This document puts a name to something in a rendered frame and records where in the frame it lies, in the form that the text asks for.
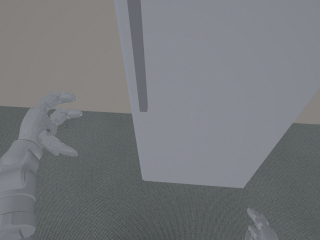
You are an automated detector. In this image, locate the fridge door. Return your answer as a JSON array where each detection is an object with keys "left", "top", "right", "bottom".
[{"left": 117, "top": 0, "right": 320, "bottom": 189}]

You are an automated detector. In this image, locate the left robot forearm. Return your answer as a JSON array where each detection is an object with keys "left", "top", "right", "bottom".
[{"left": 0, "top": 139, "right": 43, "bottom": 240}]

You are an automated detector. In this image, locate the handle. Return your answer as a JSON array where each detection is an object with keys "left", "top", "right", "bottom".
[{"left": 127, "top": 0, "right": 148, "bottom": 112}]

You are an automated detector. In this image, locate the robot right hand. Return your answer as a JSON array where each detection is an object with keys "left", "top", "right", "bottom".
[{"left": 245, "top": 207, "right": 279, "bottom": 240}]

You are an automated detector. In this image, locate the robot left hand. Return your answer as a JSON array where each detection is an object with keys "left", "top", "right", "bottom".
[{"left": 18, "top": 91, "right": 83, "bottom": 157}]

